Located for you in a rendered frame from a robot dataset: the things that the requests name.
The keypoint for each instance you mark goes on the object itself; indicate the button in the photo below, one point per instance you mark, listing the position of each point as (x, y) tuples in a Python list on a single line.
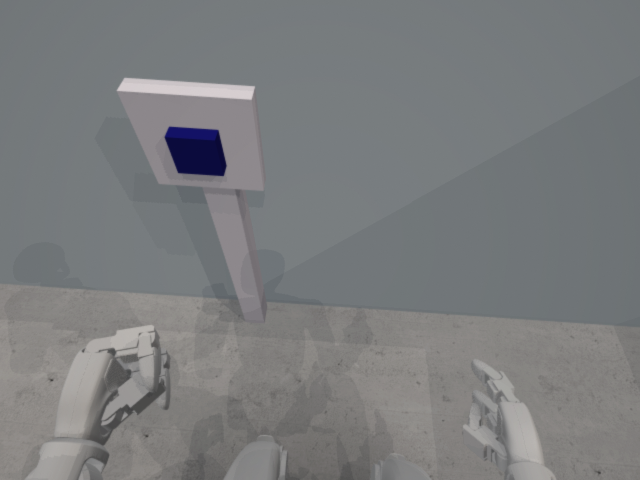
[(196, 151)]

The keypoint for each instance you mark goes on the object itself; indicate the robot left forearm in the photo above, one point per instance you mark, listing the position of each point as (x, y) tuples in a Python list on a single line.
[(70, 459)]

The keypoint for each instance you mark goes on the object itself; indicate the robot left thigh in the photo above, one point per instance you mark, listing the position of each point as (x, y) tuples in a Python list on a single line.
[(260, 460)]

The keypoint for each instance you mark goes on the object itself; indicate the right robot shin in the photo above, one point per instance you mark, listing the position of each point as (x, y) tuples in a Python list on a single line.
[(396, 456)]

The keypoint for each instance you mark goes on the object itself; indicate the panel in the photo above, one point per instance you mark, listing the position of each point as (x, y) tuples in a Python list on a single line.
[(155, 105)]

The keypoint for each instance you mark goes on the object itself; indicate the robot right hand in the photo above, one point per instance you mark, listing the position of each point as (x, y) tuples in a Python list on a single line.
[(509, 422)]

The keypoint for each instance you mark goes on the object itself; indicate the robot left hand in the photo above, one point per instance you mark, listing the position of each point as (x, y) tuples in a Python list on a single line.
[(86, 409)]

